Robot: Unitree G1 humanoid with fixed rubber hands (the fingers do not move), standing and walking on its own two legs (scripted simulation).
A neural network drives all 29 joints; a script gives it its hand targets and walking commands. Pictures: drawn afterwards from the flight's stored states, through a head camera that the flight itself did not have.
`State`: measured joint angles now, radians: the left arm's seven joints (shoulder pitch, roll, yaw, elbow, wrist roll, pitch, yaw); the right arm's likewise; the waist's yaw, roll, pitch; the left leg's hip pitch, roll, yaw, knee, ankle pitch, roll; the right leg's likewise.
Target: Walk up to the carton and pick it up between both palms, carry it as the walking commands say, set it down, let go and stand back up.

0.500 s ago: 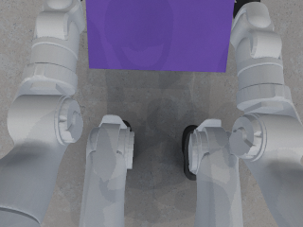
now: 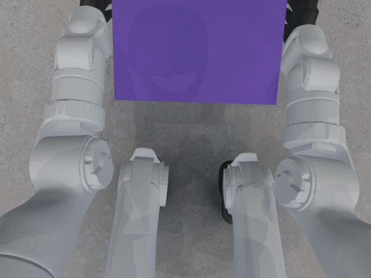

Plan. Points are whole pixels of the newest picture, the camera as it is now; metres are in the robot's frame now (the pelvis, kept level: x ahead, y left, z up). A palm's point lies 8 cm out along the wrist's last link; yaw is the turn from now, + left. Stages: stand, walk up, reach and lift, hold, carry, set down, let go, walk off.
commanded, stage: reach and lift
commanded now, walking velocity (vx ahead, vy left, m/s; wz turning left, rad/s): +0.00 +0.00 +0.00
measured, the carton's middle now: (195, 43) +0.52 +0.02 -0.19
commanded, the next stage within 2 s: none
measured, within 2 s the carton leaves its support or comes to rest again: neither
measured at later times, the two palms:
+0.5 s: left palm (74, 0) +0.52 +0.19 -0.04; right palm (331, 22) +0.52 -0.14 -0.03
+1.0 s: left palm out of the picture +0.50 +0.19 +0.04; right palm out of the picture +0.49 -0.15 +0.05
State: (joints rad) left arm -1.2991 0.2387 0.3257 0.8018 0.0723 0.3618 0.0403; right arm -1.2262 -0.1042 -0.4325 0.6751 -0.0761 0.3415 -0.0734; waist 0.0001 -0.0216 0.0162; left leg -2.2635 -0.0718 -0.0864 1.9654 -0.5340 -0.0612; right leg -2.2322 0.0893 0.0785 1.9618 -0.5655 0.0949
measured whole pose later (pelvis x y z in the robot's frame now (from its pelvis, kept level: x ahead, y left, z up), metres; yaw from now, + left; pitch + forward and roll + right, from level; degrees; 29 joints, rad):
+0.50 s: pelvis +0.00 +0.00 +0.05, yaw +1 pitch +48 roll -2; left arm -1.21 0.17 0.40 0.76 0.15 0.41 0.01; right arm -1.13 -0.04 -0.50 0.63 -0.16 0.39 -0.04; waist 0.00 -0.01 -0.10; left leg -2.13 -0.08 -0.10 1.77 -0.48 -0.06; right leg -2.10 0.10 0.09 1.77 -0.51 0.09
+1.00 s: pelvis +0.00 +0.00 +0.11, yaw +1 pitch +45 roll -2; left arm -1.07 0.11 0.41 0.73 0.18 0.42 0.00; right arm -0.99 0.00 -0.50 0.60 -0.19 0.40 -0.02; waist -0.01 -0.01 -0.18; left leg -1.92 -0.09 -0.11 1.59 -0.45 -0.06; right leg -1.90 0.09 0.10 1.59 -0.48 0.08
